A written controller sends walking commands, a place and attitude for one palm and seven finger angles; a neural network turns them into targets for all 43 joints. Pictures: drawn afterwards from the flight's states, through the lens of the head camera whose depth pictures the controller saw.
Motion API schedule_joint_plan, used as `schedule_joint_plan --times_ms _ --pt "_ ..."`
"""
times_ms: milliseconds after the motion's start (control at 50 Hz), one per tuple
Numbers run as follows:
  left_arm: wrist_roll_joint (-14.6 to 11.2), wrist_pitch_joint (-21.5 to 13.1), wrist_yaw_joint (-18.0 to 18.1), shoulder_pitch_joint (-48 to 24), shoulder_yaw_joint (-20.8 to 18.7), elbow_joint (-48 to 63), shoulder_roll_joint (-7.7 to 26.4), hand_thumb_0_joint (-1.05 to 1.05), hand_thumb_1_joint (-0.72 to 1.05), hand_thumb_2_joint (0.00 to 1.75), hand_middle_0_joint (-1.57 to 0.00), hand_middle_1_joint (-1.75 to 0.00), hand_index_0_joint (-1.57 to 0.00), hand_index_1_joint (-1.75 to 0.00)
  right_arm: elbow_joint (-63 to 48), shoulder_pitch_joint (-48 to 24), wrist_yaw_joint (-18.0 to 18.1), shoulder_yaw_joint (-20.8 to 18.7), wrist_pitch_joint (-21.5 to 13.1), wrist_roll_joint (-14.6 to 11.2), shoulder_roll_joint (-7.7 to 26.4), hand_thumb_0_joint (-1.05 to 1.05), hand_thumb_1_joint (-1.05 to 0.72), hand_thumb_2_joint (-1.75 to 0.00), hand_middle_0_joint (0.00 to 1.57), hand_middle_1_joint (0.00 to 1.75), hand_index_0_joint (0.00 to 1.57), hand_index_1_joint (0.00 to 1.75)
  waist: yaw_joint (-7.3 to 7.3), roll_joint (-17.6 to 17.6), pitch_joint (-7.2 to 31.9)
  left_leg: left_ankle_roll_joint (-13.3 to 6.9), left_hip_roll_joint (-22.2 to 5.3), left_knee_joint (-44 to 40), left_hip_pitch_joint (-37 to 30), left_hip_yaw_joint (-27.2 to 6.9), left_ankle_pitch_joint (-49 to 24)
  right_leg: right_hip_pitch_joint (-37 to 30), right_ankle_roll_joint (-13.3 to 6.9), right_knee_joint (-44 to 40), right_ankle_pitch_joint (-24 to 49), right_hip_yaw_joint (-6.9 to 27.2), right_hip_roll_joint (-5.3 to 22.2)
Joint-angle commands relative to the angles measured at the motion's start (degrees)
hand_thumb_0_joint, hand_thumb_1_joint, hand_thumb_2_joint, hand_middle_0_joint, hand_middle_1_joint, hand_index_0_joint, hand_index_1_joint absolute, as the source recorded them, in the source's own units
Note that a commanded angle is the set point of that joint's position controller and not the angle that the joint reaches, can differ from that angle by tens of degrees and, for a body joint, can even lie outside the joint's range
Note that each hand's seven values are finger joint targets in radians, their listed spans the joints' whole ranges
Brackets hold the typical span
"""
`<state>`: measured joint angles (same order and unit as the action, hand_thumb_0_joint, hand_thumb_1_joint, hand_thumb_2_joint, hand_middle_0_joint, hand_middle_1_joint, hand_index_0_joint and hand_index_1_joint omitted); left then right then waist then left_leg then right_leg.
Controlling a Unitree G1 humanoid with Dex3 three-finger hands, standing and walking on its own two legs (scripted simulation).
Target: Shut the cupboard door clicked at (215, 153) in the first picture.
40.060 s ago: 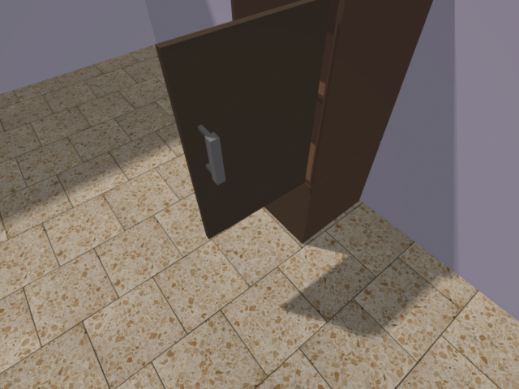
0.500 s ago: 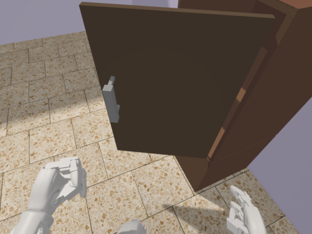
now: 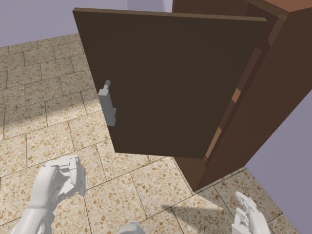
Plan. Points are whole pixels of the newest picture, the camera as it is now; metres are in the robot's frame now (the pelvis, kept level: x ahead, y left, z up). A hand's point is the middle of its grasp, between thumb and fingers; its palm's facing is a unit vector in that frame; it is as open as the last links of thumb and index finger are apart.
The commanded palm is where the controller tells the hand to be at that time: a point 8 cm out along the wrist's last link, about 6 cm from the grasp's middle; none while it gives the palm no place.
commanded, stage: bring the fist close to the handle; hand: left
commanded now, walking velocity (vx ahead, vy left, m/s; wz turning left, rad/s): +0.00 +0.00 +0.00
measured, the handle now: (109, 103) +0.45 +0.17 +0.07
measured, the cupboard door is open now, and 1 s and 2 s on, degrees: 61 61 58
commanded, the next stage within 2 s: push the door shut along its arc in 1.50 s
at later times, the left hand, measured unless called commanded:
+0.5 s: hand (94, 160) +0.27 +0.17 +0.07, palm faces -0.04 -1.00 -0.03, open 3.1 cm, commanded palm +0.26 +0.22 +0.07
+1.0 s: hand (109, 135) +0.34 +0.14 +0.07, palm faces -0.04 -1.00 -0.02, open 3.1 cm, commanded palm +0.33 +0.19 +0.07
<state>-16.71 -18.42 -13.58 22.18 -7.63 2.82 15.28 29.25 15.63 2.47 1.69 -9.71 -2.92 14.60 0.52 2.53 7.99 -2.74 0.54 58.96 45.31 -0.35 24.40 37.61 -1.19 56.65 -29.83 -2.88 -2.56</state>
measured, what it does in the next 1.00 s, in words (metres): stands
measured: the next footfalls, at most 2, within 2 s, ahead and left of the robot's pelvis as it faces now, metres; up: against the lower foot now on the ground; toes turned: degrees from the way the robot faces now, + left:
none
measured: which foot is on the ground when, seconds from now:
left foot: down 0.00-1.00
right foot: down 0.00-1.00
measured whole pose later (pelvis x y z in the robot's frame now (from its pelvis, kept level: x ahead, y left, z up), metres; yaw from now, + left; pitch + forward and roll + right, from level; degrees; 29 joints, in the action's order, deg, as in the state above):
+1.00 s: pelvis +0.01 +0.00 +0.00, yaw -1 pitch +12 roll -2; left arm -12.1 -16.6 -6.9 -6.5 -5.6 -19.7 13.2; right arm 33.1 15.2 1.0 1.4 -5.0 -3.0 14.4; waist 2.3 2.1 7.7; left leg -2.4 0.4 56.6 44.9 0.8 24.0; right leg 38.2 -1.4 55.4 -29.5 -1.6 -2.6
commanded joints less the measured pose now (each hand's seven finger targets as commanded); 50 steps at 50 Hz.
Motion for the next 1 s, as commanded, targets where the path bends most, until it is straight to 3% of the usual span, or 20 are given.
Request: schedule_joint_plan --times_ms 0,20,80,160,220,280,320,360,420,560,640,700,720,780,820,860,880,920,960,980 --pt "-1.39 -3.30 -0.37 -4.04 -4.41 11.81 6.65 0.00 0.90 0.90 -1.30 -1.50 -1.30 -1.50 -9.46 -3.95 0.56 -3.23 -3.32 -0.27 6.93 0.00 -0.90 -0.90 0.20 0.30 0.20 0.30 0.05 0.86 7.87 0.88 -1.06 -10.03 -11.77 -3.63 -6.97 0.37 -0.37 -9.05 10.91 0.87 0.35" --pt "-1.25 -3.09 -0.39 -4.08 -5.10 11.56 7.64 0.00 0.90 0.90 -1.30 -1.50 -1.30 -1.50 -9.19 -3.77 0.69 -3.29 -3.17 -0.18 7.17 0.00 -0.90 -0.90 0.20 0.30 0.20 0.30 -0.03 -0.28 7.94 0.72 -1.05 -9.62 -11.35 -3.65 -7.44 -0.42 -0.41 -9.12 11.44 1.28 0.33" --pt "-1.13 -2.78 -0.45 -4.30 -4.42 12.37 6.85 0.00 0.90 0.90 -1.30 -1.50 -1.30 -1.50 -9.69 -3.89 0.67 -3.19 -3.13 -0.31 6.86 0.00 -0.90 -0.90 0.20 0.30 0.20 0.30 0.00 1.18 8.36 0.80 -1.06 -10.06 -12.40 -3.60 -8.04 -0.08 -0.37 -8.95 11.98 0.77 0.39" --pt "-0.52 -3.11 0.29 -11.61 -2.66 11.48 6.06 0.00 0.90 0.90 -1.30 -1.50 -1.30 -1.50 -8.76 -3.84 0.96 -2.94 -3.42 -0.13 7.12 0.00 -0.90 -0.90 0.20 0.30 0.20 0.30 1.43 0.05 8.01 0.65 -1.23 -9.18 -11.85 -4.12 -6.19 2.08 -0.20 -8.67 10.15 0.96 0.44" --pt "-0.02 -2.61 0.69 -12.57 -3.35 9.59 7.06 0.00 0.90 0.90 -1.30 -1.50 -1.30 -1.50 -8.28 -3.66 1.00 -3.02 -3.30 -0.05 7.36 0.00 -0.90 -0.90 0.20 0.30 0.20 0.30 0.82 -0.15 9.19 0.60 -1.12 -8.89 -11.84 -3.95 -6.93 1.15 -0.30 -8.62 10.83 1.37 0.52" --pt "0.60 -1.64 1.03 -15.37 -1.55 9.17 5.77 0.00 0.90 0.90 -1.30 -1.50 -1.30 -1.50 -8.49 -3.99 0.74 -2.88 -2.98 -0.31 7.05 0.00 -0.90 -0.90 0.20 0.30 0.20 0.30 1.00 1.23 10.26 0.66 -1.07 -9.53 -13.19 -3.71 -7.90 0.75 -0.27 -8.80 11.81 1.14 0.77" --pt "0.93 -0.72 1.87 -16.52 -3.73 6.65 7.95 0.00 0.90 0.90 -1.30 -1.50 -1.30 -1.50 -8.07 -3.83 0.89 -2.82 -2.41 -0.14 7.38 0.00 -0.90 -0.90 0.20 0.30 0.20 0.30 0.69 -0.44 9.36 0.57 -1.07 -9.50 -11.94 -3.60 -7.39 0.13 -0.25 -9.42 11.39 1.57 0.74" --pt "1.01 -0.50 2.26 -18.93 -2.67 5.72 6.28 0.00 0.90 0.90 -1.30 -1.50 -1.30 -1.50 -8.19 -4.12 0.66 -2.78 -2.07 -0.19 6.98 0.00 -0.90 -0.90 0.20 0.30 0.20 0.30 0.86 -0.46 9.88 0.65 -0.99 -9.81 -12.64 -3.26 -7.70 0.04 -0.15 -9.45 11.83 1.46 0.87" --pt "0.94 -0.51 2.85 -20.30 -4.57 3.89 7.83 0.00 0.90 0.90 -1.30 -1.50 -1.30 -1.50 -7.78 -4.09 0.62 -2.84 -1.46 -0.12 7.24 0.00 -0.90 -0.90 0.20 0.30 0.20 0.30 0.42 -0.75 10.54 0.66 -0.91 -9.69 -12.38 -2.85 -8.68 -1.51 -0.23 -9.84 12.94 1.95 0.96" --pt "1.78 -1.20 3.14 -24.72 0.29 2.40 3.68 0.00 0.90 0.90 -1.30 -1.50 -1.30 -1.50 -7.50 -3.62 0.05 -3.21 -1.20 -0.35 6.97 0.00 -0.90 -0.90 0.20 0.30 0.20 0.30 1.23 0.81 12.38 0.80 -1.28 -9.89 -15.78 -2.67 -12.13 -0.95 -0.09 -9.36 16.28 1.41 1.04" --pt "2.84 -0.84 4.78 -29.48 -1.12 -2.22 5.03 0.00 0.90 0.90 -1.30 -1.50 -1.30 -1.50 -6.11 -3.17 0.10 -3.32 -0.36 -0.15 7.38 0.00 -0.90 -0.90 0.20 0.30 0.20 0.30 1.91 -2.45 10.70 0.68 -1.32 -9.73 -13.95 -2.67 -10.35 0.03 0.14 -9.70 15.14 1.65 1.09" --pt "3.17 -1.19 5.66 -35.02 -1.56 -4.25 5.41 0.00 0.90 0.90 -1.30 -1.50 -1.30 -1.50 -5.43 -3.49 0.04 -3.30 0.09 -0.15 7.36 0.00 -0.90 -0.90 0.20 0.30 0.20 0.30 1.97 -0.99 10.98 0.82 -1.18 -9.76 -13.83 -2.46 -8.77 0.60 0.03 -9.84 13.36 2.06 1.23" --pt "3.38 -1.39 6.31 -35.72 -3.96 -4.95 7.84 0.00 0.90 0.90 -1.30 -1.50 -1.30 -1.50 -5.03 -3.21 0.14 -3.43 0.42 0.04 7.67 0.00 -0.90 -0.90 0.20 0.30 0.20 0.30 1.55 -2.27 11.64 0.71 -1.26 -9.51 -13.37 -2.43 -9.09 -0.29 0.06 -9.92 13.67 2.50 1.20" --pt "3.58 -2.17 6.58 -38.23 -2.39 -5.12 6.01 0.00 0.90 0.90 -1.30 -1.50 -1.30 -1.50 -5.05 -3.22 -0.22 -3.52 0.70 -0.01 7.19 0.00 -0.90 -0.90 0.20 0.30 0.20 0.30 1.17 0.78 15.31 0.95 -1.22 -9.45 -16.15 -2.08 -12.63 -1.46 -0.23 -9.01 16.97 2.28 1.28" --pt "3.66 -2.08 6.74 -39.37 -3.74 -8.17 7.34 0.00 0.90 0.90 -1.30 -1.50 -1.30 -1.50 -4.14 -2.59 -0.26 -3.53 1.18 0.08 7.57 0.00 -0.90 -0.90 0.20 0.30 0.20 0.30 1.57 -1.22 15.09 0.83 -1.32 -9.08 -15.61 -2.09 -13.17 -1.73 -0.01 -9.24 18.07 2.53 1.17" --pt "3.74 -2.28 6.24 -40.37 -1.31 -7.94 4.95 0.00 0.90 0.90 -1.30 -1.50 -1.30 -1.50 -4.53 -2.67 -0.62 -3.63 1.37 -0.10 7.32 0.00 -0.90 -0.90 0.20 0.30 0.20 0.30 1.62 -0.25 16.09 1.01 -1.45 -9.28 -16.89 -2.05 -15.07 -1.73 -0.10 -8.72 19.72 2.14 1.22" --pt "3.72 -2.09 6.10 -40.46 -0.03 -8.67 3.71 0.00 0.90 0.90 -1.30 -1.50 -1.30 -1.50 -4.59 -2.65 -0.78 -3.66 1.42 -0.21 7.16 0.00 -0.90 -0.90 0.20 0.30 0.20 0.30 1.71 0.80 15.44 1.06 -1.41 -9.35 -17.37 -1.98 -14.87 -1.21 -0.12 -9.02 19.44 2.10 1.21" --pt "3.84 -1.61 6.45 -39.90 -2.00 -11.32 5.47 0.00 0.90 0.90 -1.30 -1.50 -1.30 -1.50 -4.03 -1.91 -0.81 -3.84 1.89 -0.14 7.70 0.00 -0.90 -0.90 0.20 0.30 0.20 0.30 1.65 -1.30 14.46 0.94 -1.57 -9.23 -16.69 -2.05 -15.01 -1.30 -0.02 -9.47 19.93 2.17 1.12" --pt "4.08 -1.43 6.43 -44.41 1.63 -11.99 1.94 0.00 0.90 0.90 -1.30 -1.50 -1.30 -1.50 -4.00 -1.88 -0.99 -3.69 2.17 -0.24 7.36 0.00 -0.90 -0.90 0.20 0.30 0.20 0.30 2.81 -1.63 13.90 0.97 -1.55 -9.33 -16.48 -2.27 -13.84 0.06 0.14 -9.25 18.87 1.82 1.21" --pt "4.15 -1.36 6.80 -45.65 0.38 -13.68 3.14 0.00 0.90 0.90 -1.30 -1.50 -1.30 -1.50 -3.56 -1.65 -0.92 -3.85 2.31 -0.24 7.56 0.00 -0.90 -0.90 0.20 0.30 0.20 0.30 2.88 -2.50 13.11 0.95 -1.59 -9.15 -15.94 -2.29 -13.24 0.43 0.13 -9.51 18.56 2.02 1.20"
